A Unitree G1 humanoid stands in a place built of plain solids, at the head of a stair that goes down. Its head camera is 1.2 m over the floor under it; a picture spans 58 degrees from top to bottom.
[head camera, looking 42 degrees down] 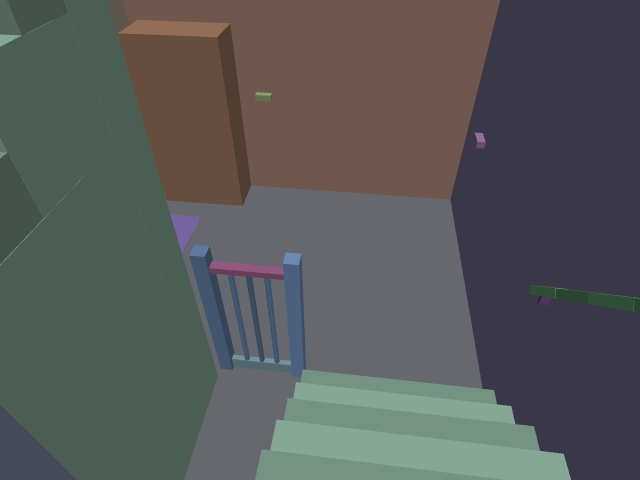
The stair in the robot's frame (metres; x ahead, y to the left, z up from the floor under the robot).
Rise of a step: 0.21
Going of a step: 0.21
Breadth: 1.20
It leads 7 degrees to the right of straight ahead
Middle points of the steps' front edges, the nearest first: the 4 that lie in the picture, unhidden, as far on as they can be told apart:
0.80 -0.40 -0.64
1.02 -0.43 -0.85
1.23 -0.46 -1.06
1.44 -0.48 -1.28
